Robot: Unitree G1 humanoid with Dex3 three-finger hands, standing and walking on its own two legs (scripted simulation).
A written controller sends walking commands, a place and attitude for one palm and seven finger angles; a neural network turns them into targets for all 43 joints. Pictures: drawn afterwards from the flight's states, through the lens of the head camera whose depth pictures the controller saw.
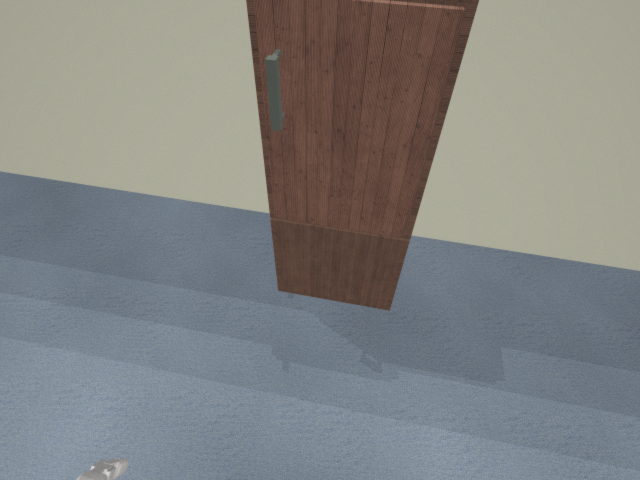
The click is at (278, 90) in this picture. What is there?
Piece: cupboard door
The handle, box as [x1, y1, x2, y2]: [265, 49, 283, 130]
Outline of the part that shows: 276,49 271,55 268,55 266,57 265,62 271,129 280,130 282,126 281,120 283,117 283,112 281,111 278,74 278,57 280,55 280,50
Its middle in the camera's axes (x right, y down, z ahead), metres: -0.10 -0.31 +0.83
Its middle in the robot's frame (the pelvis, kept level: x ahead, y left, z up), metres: +0.83 +0.14 +0.07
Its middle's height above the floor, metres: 0.84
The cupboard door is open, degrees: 0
